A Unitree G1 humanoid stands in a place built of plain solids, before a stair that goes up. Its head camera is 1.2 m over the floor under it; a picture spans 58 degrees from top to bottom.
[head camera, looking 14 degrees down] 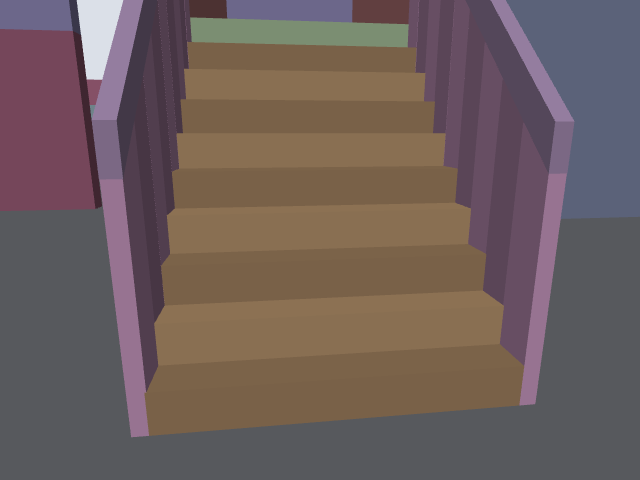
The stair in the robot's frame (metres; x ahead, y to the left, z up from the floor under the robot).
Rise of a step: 0.20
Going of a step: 0.21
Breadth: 1.60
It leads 7 degrees to the left of straight ahead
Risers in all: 10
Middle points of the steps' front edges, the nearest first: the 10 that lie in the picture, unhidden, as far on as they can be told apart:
1.62 -0.11 0.20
1.82 -0.08 0.40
2.03 -0.06 0.60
2.23 -0.03 0.80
2.43 0.00 1.00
2.64 0.02 1.19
2.84 0.05 1.39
3.05 0.07 1.59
3.25 0.10 1.79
3.46 0.13 1.99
